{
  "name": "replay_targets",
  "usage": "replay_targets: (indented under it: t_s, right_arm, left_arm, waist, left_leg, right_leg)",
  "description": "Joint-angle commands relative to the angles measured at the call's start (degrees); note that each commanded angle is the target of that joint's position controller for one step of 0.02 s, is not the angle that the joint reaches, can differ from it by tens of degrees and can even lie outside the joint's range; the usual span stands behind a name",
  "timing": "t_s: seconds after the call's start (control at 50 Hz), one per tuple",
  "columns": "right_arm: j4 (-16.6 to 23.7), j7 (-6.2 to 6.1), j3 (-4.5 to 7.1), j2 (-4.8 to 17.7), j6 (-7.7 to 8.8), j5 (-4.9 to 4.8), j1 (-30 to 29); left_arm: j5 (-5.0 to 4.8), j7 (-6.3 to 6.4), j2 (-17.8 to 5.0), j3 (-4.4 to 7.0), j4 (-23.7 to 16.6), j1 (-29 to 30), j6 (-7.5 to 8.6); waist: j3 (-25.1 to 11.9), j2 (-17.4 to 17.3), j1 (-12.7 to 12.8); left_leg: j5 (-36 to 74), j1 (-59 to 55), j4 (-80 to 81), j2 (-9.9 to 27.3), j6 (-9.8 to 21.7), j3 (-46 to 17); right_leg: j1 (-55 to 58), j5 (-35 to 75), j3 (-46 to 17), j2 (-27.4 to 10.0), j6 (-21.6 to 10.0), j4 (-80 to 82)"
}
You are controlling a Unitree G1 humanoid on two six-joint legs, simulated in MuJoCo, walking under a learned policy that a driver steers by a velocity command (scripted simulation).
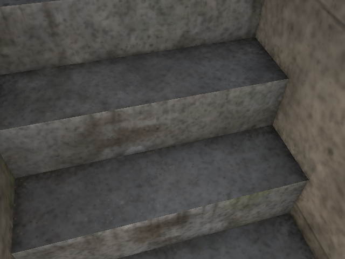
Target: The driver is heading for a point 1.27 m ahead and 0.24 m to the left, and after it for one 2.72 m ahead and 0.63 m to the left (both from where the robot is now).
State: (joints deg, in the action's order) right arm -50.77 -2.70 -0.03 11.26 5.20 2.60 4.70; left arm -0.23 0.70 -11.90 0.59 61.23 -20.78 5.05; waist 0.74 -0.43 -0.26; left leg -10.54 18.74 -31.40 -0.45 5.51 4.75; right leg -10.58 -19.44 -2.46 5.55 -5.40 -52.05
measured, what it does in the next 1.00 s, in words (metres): climbs: right foot 0.20 m higher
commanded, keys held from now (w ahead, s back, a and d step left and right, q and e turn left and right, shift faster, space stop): w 0.32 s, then no key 0.68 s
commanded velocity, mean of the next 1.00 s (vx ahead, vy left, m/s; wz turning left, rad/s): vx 0.26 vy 0.01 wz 0.00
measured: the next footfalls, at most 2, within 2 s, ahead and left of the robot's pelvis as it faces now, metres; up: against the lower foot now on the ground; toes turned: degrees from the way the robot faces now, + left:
right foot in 0.52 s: +0.37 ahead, -0.18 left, +0.20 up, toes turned -6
left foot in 1.10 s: +0.36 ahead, +0.08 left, +0.20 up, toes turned +2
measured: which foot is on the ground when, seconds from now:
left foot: down 0.00-0.56, up 0.58-1.00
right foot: up 0.00-0.50, down 0.52-1.00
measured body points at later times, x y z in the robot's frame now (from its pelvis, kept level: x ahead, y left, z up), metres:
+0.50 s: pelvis +0.17 -0.05 +0.02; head +0.26 -0.05 +0.47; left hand +0.50 +0.06 -0.01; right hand +0.04 -0.28 -0.10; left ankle +0.05 +0.08 -0.73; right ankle +0.32 -0.17 -0.52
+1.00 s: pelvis +0.31 -0.09 +0.20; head +0.34 -0.10 +0.65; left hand +0.42 +0.13 +0.08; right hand +0.45 -0.34 +0.07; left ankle +0.27 +0.10 -0.30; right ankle +0.33 -0.18 -0.52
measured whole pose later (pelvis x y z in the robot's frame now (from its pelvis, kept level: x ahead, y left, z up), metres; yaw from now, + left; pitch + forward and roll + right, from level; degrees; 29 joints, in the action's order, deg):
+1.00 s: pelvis +0.31 -0.09 +0.20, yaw -1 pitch +3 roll +1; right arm -43.1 0.3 3.3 14.3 -2.8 0.4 8.8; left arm 1.9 -2.6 -9.6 -2.4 46.9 -11.3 5.8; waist 0.8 -1.1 2.9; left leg -4.2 47.0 -104.0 -0.5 -7.9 -9.3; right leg -23.7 -17.4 5.0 -0.9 -3.9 -38.1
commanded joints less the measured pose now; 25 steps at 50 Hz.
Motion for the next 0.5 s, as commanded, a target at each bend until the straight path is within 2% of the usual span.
replay_targets:
  t_s: [0.02, 0.04, 0.06, 0.08, 0.12, 0.14, 0.16, 0.18, 0.2, 0.22, 0.24, 0.26, 0.28, 0.3, 0.34, 0.36, 0.38, 0.4, 0.42, 0.44, 0.46, 0.48, 0.5]
  right_arm:
    - [-7.18, 0.56, 3.49, 13.21, 0.53, -1.24, 19.88]
    - [-4.35, 1.56, 2.92, 8.88, -0.21, -2.01, 10.54]
    - [-3.01, 2.08, 1.83, 4.87, -0.41, -2.12, 6.84]
    - [-3.39, 1.85, 1.18, 3.49, 0.02, -1.9, 6.84]
    - [-6.39, 0.83, 0.7, 3.37, 0.95, -1.44, 12.16]
    - [-7.56, 0.75, 0.87, 4.39, 1.46, -1.23, 14.36]
    - [-8.21, 0.79, 1.08, 5.25, 1.97, -1.54, 15.66]
    - [-8.19, 0.65, 0.68, 5.18, 1.52, -1.49, 14.49]
    - [-8.14, 0.24, 0.68, 5.56, 1.4, -1.61, 15.14]
    - [-9.25, -0.16, 1.42, 7.28, 1.54, -1.18, 19.22]
    - [-10.37, -0.43, 2.11, 8.23, 1.59, -1.19, 23.15]
    - [-11.57, -0.87, 2.11, 7.43, 1.53, -1.48, 26.52]
    - [-12.28, -1.2, 2.03, 6.55, 1.36, -1.17, 28.18]
    - [-13.01, -1.63, 1.78, 5.99, 1.08, -0.69, 30.29]
    - [-12.79, -2.01, 1.36, 5.94, 0.66, -0.05, 28.9]
    - [-11.82, -1.93, 1.62, 6.11, 0.13, 0.27, 28.58]
    - [-11.82, -1.78, 1.99, 7.17, 0.25, 0.1, 30.11]
    - [-12.13, -2.14, 2.29, 8.37, 0.34, 0.08, 30.61]
    - [-11.88, -1.85, 2.32, 8.62, -0.28, -0.37, 29.42]
    - [-13.38, -1.98, 1.97, 6.22, -0.96, -1.83, 29.73]
    - [-12.57, -1.88, 1.64, 6.1, -1.34, -2.03, 28.77]
    - [-9.61, -1.1, 2.27, 8.01, -2.19, -3.07, 22.89]
    - [-7.83, 0.18, 3.14, 12.29, -2.32, -2.51, 21.57]
  left_arm:
    - [1.62, 0.97, 1.03, -0.38, -6.13, -4.74, 0.16]
    - [3.33, 0.97, -2.8, 0.46, -5.66, -5.57, -1.09]
    - [4.21, 0.46, -4.03, 1.21, -6.81, -1.68, -2.1]
    - [4.49, -0.03, -3.27, 1.23, -7.45, 0.05, -2.76]
    - [3.85, -0.79, 0.01, 0.48, -10.59, 4.7, -4.04]
    - [3.52, -0.63, 1.72, -0.06, -12.23, 6.53, -4.16]
    - [3.56, -0.45, 1.95, -0.25, -13.45, 7.43, -4.13]
    - [4.21, -0.58, 2.22, -0.45, -15.08, 9.94, -3.92]
    - [4.33, -0.61, 1.78, -0.44, -16.3, 10.9, -3.82]
    - [3.56, 0.13, 3.45, -0.74, -16.45, 12.03, -4.21]
    - [3.82, 0.76, 3.66, -0.9, -18.98, 15.01, -4.39]
    - [3.85, 1.06, 3.81, -1.0, -21.79, 19.87, -4.24]
    - [3.97, 0.92, 4.45, -1.49, -25.08, 25.34, -3.64]
    - [3.68, 0.66, 5.73, -2.34, -28.13, 30.91, -2.98]
    - [3.03, -0.35, 6.19, -3.28, -31.51, 33.57, -2.34]
    - [3.79, 0.0, 7.26, -3.69, -33.7, 34.95, -2.5]
    - [3.31, 0.61, 7.16, -3.71, -34.43, 34.62, -2.87]
    - [3.26, 1.15, 7.78, -4.22, -36.14, 35.08, -3.37]
    - [2.89, 1.2, 8.32, -5.1, -38.23, 36.09, -3.9]
    - [3.5, 1.72, 9.82, -6.26, -41.83, 39.21, -4.3]
    - [3.01, 2.02, 9.24, -5.97, -42.82, 37.78, -4.85]
    - [1.04, 1.74, 10.7, -7.03, -41.3, 33.12, -5.55]
    - [0.5, 3.09, 7.27, -4.87, -38.04, 25.07, -6.66]
  waist:
    - [-4.63, -8.22, 1.63]
    - [1.17, -5.85, 4.77]
    - [6.03, -4.73, 4.81]
    - [8.14, -3.5, 4.86]
    - [8.95, -1.84, 4.13]
    - [7.8, -0.82, 3.89]
    - [6.15, -0.48, 3.89]
    - [4.47, -0.05, 3.19]
    - [2.93, -0.98, 2.99]
    - [0.59, -6.14, 0.84]
    - [-0.03, -6.21, -0.29]
    - [1.61, -5.77, -2.01]
    - [3.86, -4.05, -2.95]
    - [4.57, -3.15, -4.93]
    - [5.1, -0.85, -3.95]
    - [5.12, -0.95, -4.67]
    - [3.92, -3.13, -5.19]
    - [4.85, -3.59, -5.06]
    - [4.29, -3.34, -4.18]
    - [3.87, -5.77, -4.53]
    - [0.79, -5.56, -3.56]
    - [-5.64, -1.6, -0.87]
    - [-14.76, -5.42, 1.8]
  left_leg:
    - [29.48, -15.79, 14.58, 23.64, 12.11, -27.86]
    - [-4.06, -6.07, 20.19, 22.33, 13.14, -29.43]
    - [-21.95, 1.02, 23.59, 18.72, 11.42, -26.77]
    - [-21.02, 4.95, 22.57, 16.24, 10.27, -23.24]
    - [-12.62, 9.31, 21.15, 14.09, 9.88, -16.48]
    - [-8.75, 8.7, 19.98, 13.39, 9.99, -14.95]
    - [-5.92, 7.4, 19.25, 12.79, 9.97, -14.05]
    - [-1.35, 5.61, 18.94, 12.79, 10.4, -13.11]
    - [2.42, 2.87, 18.72, 12.72, 10.74, -12.97]
    - [6.36, -5.13, 19.73, 15.35, 13.34, -16.31]
    - [1.07, -14.37, 20.27, 17.97, 14.27, -19.92]
    - [-3.83, -20.91, 20.99, 19.06, 13.92, -21.47]
    - [-5.59, -24.49, 21.89, 19.47, 12.69, -21.59]
    - [-5.22, -28.61, 22.8, 19.76, 11.66, -21.33]
    - [-5.12, -27.25, 25.53, 18.85, 9.26, -17.2]
    - [2.56, -27.01, 26.38, 18.47, 8.99, -14.84]
    - [7.52, -29.77, 25.53, 18.75, 9.06, -14.14]
    - [10.77, -30.68, 26.54, 19.39, 9.42, -12.8]
    - [10.15, -29.39, 28.63, 16.72, 8.0, -9.64]
    - [22.63, -25.56, 30.0, 14.76, 6.9, -7.53]
    - [32.01, -24.85, 31.64, 13.76, 6.26, -4.98]
    - [47.19, -12.64, 33.02, 11.36, 7.08, -2.41]
    - [65.63, -14.1, 24.49, 11.08, 7.46, -3.07]
  right_leg:
    - [-22.96, -1.64, -7.21, 0.19, -0.73, -40.75]
    - [-24.74, -1.45, -3.72, -3.08, 0.6, -42.75]
    - [-27.66, -3.13, -2.02, -3.81, 1.21, -45.1]
    - [-29.48, -2.22, -1.37, -3.62, 2.05, -47.27]
    - [-32.07, 2.53, 0.01, -3.22, 2.71, -49.68]
    - [-33.81, 4.21, 0.17, -3.27, 2.87, -50.1]
    - [-34.71, 5.42, 0.7, -3.64, 3.13, -48.93]
    - [-35.57, 7.1, 0.96, -4.17, 3.38, -46.57]
    - [-36.06, 7.68, 1.77, -4.94, 3.83, -43.55]
    - [-42.79, 1.67, 4.94, -3.88, 3.59, -56.48]
    - [-52.76, -1.48, 3.1, -5.69, 3.14, -62.38]
    - [-62.32, -4.71, 1.57, -6.84, 2.67, -67.06]
    - [-69.11, -7.26, 0.57, -8.06, 2.17, -66.69]
    - [-75.26, -11.8, 0.69, -8.1, 1.53, -68.46]
    - [-74.62, -15.52, 3.15, -9.54, 1.51, -62.86]
    - [-74.89, -17.16, 4.68, -10.01, 1.31, -61.68]
    - [-77.12, -20.34, 5.66, -9.97, 1.22, -65.37]
    - [-79.54, -22.1, 4.72, -11.03, 1.13, -66.92]
    - [-76.46, -23.27, 7.09, -12.38, 1.65, -56.8]
    - [-69.16, -23.36, 5.69, -13.52, 0.25, -49.09]
    - [-60.51, -16.96, 7.74, -12.95, 0.24, -41.02]
    - [-33.2, -12.14, 10.27, -9.81, -0.13, -20.6]
    - [-18.2, -8.57, 10.6, -5.47, 1.15, -17.49]
Keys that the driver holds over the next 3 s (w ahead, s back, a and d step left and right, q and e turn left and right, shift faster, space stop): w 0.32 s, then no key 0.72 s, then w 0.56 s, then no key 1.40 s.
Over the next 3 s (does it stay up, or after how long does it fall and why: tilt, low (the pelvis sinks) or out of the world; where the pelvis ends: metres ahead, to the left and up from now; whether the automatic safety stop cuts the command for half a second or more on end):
stays up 0.42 -0.08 0.22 its command is cut before an obstacle after 1.1 s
